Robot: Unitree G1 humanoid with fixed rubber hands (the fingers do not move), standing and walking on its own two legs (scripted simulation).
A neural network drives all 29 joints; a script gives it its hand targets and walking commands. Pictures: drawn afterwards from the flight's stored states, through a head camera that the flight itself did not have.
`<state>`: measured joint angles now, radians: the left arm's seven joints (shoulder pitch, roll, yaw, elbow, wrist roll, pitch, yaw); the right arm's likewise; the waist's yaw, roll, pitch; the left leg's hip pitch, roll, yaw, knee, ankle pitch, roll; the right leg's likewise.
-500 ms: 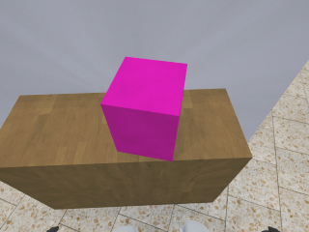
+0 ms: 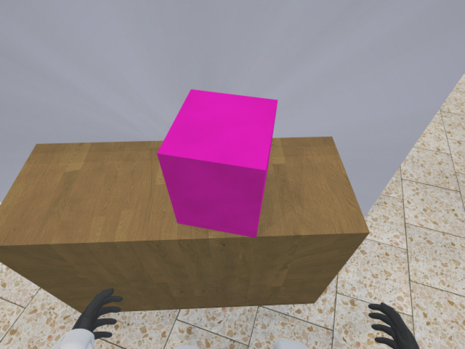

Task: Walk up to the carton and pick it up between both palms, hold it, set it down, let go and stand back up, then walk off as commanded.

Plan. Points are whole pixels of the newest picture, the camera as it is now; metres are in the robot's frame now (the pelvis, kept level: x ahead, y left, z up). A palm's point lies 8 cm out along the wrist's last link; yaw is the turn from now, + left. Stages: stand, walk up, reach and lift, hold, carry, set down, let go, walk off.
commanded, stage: reach and lift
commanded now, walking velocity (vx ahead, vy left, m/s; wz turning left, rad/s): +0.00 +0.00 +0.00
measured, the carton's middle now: (224, 165) +0.51 +0.03 -0.02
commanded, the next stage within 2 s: none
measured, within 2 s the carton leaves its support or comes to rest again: neither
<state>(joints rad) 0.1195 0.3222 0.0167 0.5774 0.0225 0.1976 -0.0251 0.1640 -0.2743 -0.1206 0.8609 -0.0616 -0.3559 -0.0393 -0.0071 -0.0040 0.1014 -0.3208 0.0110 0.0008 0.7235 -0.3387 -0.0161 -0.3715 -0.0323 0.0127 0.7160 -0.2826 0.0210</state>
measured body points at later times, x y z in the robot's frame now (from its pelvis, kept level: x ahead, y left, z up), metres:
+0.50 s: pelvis -0.01 +0.00 +0.00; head -0.04 +0.01 +0.45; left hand +0.19 +0.26 -0.04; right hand +0.17 -0.24 -0.05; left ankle +0.03 +0.13 -0.71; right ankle +0.06 -0.13 -0.71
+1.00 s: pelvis +0.03 +0.03 +0.01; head +0.03 +0.05 +0.46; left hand +0.25 +0.27 -0.03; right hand +0.24 -0.16 -0.02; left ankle +0.03 +0.13 -0.71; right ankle +0.06 -0.13 -0.71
